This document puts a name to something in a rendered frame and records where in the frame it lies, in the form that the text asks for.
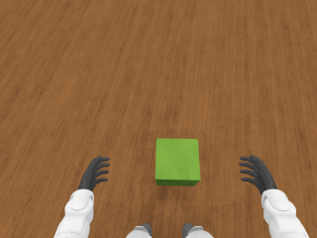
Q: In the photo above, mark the right robot forearm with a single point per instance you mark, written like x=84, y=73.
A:
x=280, y=215

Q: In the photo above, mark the carton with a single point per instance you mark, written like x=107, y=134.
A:
x=177, y=162

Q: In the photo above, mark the robot left foot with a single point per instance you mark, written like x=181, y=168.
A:
x=148, y=227

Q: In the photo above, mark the left robot forearm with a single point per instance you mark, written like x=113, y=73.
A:
x=78, y=215

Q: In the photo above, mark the robot left shin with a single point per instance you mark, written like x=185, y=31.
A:
x=141, y=228

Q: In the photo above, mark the right robot hand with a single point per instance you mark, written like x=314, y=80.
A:
x=263, y=180

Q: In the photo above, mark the left robot hand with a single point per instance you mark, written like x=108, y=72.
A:
x=89, y=178

